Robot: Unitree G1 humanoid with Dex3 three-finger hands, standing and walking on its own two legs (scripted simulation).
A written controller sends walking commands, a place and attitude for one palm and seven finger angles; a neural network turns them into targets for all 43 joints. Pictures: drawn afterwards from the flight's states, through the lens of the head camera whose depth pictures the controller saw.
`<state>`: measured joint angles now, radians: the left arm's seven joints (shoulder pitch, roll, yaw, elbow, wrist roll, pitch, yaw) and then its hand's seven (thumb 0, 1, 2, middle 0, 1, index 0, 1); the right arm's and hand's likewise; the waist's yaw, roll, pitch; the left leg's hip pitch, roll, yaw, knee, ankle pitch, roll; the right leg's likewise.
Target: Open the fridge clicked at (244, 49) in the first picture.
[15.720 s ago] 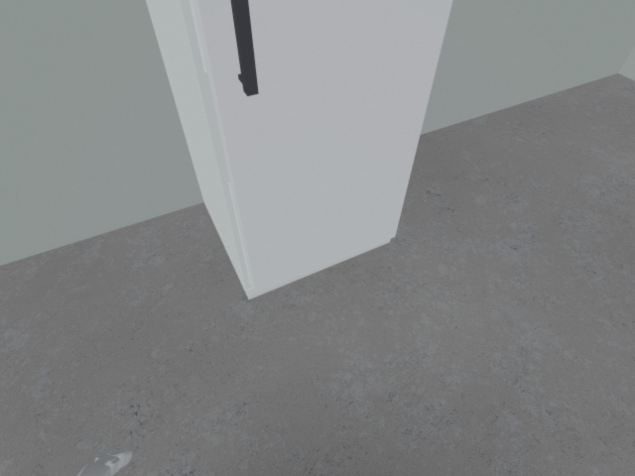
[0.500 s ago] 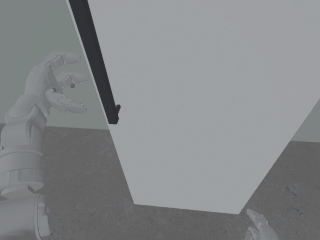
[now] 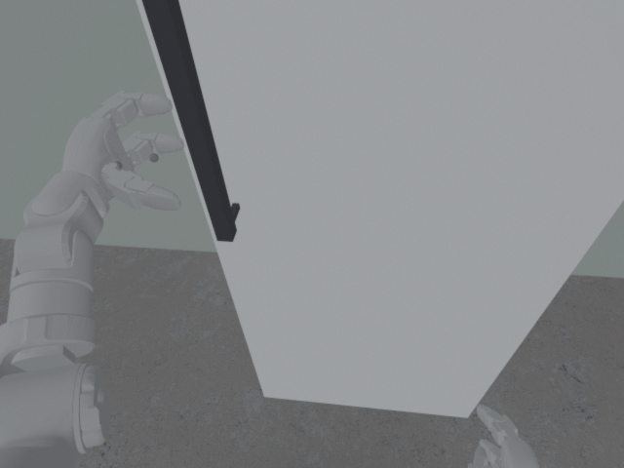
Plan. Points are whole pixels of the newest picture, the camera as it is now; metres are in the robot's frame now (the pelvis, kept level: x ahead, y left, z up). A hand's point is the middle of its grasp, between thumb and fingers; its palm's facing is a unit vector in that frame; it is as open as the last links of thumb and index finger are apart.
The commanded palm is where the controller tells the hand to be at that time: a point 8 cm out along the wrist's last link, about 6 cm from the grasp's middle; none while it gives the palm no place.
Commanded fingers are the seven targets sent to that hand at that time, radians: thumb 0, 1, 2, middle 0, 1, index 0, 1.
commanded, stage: move the hooked fingers beside the handle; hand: left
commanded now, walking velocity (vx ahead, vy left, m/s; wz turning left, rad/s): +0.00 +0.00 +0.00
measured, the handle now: (201, 111) +0.44 +0.15 +0.27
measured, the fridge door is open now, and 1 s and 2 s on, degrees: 0 0 0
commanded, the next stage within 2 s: none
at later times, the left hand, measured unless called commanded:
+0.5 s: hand (161, 171) +0.39 +0.20 +0.22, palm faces -0.02 -1.00 -0.04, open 14.0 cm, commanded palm +0.35 +0.26 +0.23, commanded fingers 0.00 -0.50 0.30 -0.30 -1.20 -0.30 -1.20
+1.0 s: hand (160, 168) +0.39 +0.20 +0.23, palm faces -0.01 -1.00 -0.04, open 14.0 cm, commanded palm +0.36 +0.26 +0.24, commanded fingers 0.00 -0.50 0.30 -0.30 -1.20 -0.30 -1.20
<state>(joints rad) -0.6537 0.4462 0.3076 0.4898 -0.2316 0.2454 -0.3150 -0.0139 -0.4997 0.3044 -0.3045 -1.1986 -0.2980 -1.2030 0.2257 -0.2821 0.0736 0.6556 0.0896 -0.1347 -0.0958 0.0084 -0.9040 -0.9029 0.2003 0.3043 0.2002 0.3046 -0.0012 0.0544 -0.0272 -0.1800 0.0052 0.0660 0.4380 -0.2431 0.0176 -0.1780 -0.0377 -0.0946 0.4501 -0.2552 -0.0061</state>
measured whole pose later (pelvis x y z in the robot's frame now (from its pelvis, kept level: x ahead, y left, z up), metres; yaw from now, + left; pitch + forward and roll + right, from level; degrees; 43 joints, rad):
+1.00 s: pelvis +0.00 -0.01 +0.00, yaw +0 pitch -1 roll +0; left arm -0.60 0.43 0.32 0.46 -0.23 0.23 -0.30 -0.01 -0.50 0.30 -0.31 -1.20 -0.30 -1.20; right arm 0.22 -0.28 0.08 0.65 0.09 -0.12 -0.10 0.01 -0.90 -0.90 0.20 0.30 0.20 0.30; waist -0.01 0.05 -0.02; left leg -0.18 0.01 0.06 0.45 -0.24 0.01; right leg -0.18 -0.03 -0.10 0.46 -0.26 -0.01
